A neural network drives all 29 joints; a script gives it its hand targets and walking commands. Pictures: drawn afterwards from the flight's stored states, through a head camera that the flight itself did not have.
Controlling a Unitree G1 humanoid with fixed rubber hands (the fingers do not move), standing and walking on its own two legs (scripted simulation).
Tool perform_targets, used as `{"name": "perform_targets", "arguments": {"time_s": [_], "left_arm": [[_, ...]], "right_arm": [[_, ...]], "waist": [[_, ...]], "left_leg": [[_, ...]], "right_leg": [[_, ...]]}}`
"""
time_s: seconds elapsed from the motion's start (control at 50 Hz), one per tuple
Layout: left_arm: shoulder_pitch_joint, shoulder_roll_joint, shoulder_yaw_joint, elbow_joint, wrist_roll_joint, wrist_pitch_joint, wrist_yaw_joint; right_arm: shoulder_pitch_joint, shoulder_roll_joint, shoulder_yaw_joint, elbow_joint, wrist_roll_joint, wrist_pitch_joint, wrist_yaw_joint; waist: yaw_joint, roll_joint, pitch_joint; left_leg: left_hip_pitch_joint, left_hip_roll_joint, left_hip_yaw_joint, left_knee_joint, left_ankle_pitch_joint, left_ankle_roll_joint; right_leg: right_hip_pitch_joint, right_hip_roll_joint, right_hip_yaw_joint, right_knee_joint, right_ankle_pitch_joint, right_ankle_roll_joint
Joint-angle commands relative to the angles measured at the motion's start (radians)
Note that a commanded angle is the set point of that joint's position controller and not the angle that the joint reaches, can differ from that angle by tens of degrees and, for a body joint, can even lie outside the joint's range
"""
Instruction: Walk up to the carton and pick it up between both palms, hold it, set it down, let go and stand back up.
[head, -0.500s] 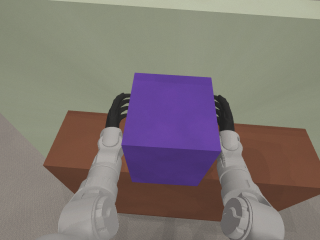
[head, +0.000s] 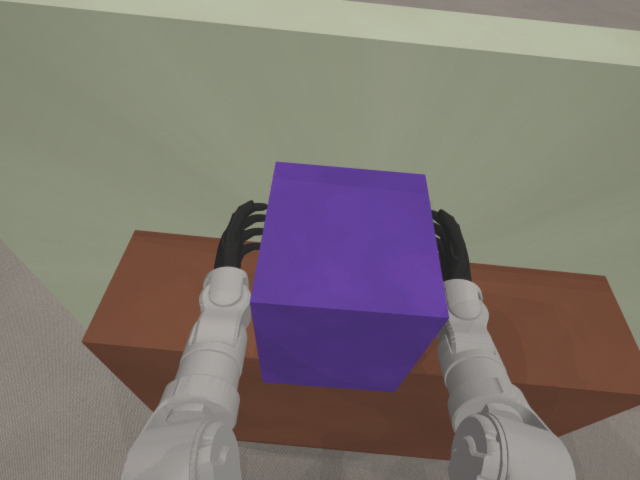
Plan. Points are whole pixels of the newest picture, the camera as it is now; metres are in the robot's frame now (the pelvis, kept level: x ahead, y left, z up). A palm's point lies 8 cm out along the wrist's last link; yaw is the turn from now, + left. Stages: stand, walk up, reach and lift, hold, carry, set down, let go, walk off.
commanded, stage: reach and lift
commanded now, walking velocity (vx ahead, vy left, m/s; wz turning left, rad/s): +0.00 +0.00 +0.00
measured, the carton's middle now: (339, 284) +0.37 -0.01 +0.00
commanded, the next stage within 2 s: none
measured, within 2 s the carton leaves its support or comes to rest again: leaves its support in 0.80 s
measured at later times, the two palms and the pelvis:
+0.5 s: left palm (231, 262) +0.36 +0.14 +0.04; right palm (451, 271) +0.37 -0.16 +0.05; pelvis -0.01 +0.00 +0.00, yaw +1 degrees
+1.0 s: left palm (227, 252) +0.36 +0.14 +0.07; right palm (458, 259) +0.36 -0.15 +0.08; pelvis -0.02 -0.01 +0.00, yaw +1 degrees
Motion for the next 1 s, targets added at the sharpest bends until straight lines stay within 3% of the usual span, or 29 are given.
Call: {"name": "perform_targets", "arguments": {"time_s": [0.0, 0.26, 0.62, 0.72, 0.82, 0.92, 0.98], "left_arm": [[-0.423, -0.481, -0.319, -0.034, 0.007, -0.014, -0.09], [-0.458, -0.473, -0.298, -0.006, 0.006, -0.025, -0.094], [-0.511, -0.502, -0.312, 0.014, -0.003, -0.06, -0.083], [-0.56, -0.524, -0.34, 0.01, -0.018, -0.112, -0.077], [-0.605, -0.531, -0.324, 0.048, 0.009, -0.198, -0.073], [-0.594, -0.522, -0.255, 0.118, 0.072, -0.239, -0.093], [-0.609, -0.498, -0.222, 0.142, 0.089, -0.22, -0.104]], "right_arm": [[-0.444, 0.493, 0.288, -0.078, -0.045, -0.082, 0.114], [-0.456, 0.511, 0.287, -0.055, -0.052, -0.081, 0.103], [-0.494, 0.528, 0.294, -0.028, -0.058, -0.105, 0.087], [-0.551, 0.544, 0.321, -0.057, -0.067, -0.164, 0.076], [-0.597, 0.546, 0.317, -0.011, -0.118, -0.267, 0.062], [-0.594, 0.522, 0.259, 0.119, -0.195, -0.362, 0.042], [-0.592, 0.511, 0.218, 0.181, -0.213, -0.362, 0.032]], "waist": [[0.0, 0.043, -0.433], [-0.002, 0.026, -0.43], [-0.007, 0.031, -0.472], [-0.009, 0.022, -0.567], [-0.007, 0.015, -0.598], [-0.006, -0.008, -0.52], [0.001, -0.01, -0.448]], "left_leg": [[-0.02, -0.033, 0.084, -0.017, 0.401, -0.066], [-0.077, -0.038, 0.086, -0.047, 0.311, -0.047], [-0.085, -0.034, 0.081, -0.051, 0.319, -0.048], [-0.09, -0.031, 0.078, -0.03, 0.388, -0.053], [-0.111, -0.027, 0.084, -0.028, 0.409, -0.053], [-0.122, -0.023, 0.097, -0.063, 0.337, -0.044], [-0.135, -0.028, 0.109, -0.095, 0.235, -0.033]], "right_leg": [[0.323, 0.02, -0.058, 0.066, 0.387, 0.0], [0.347, 0.006, -0.048, 0.06, 0.357, 0.006], [0.315, 0.011, -0.055, 0.056, 0.34, -0.002], [0.351, 0.012, -0.055, 0.074, 0.434, -0.005], [0.375, 0.004, -0.06, 0.083, 0.488, -0.009], [0.373, -0.004, -0.077, 0.065, 0.44, -0.009], [0.331, -0.009, -0.081, 0.038, 0.305, -0.011]]}}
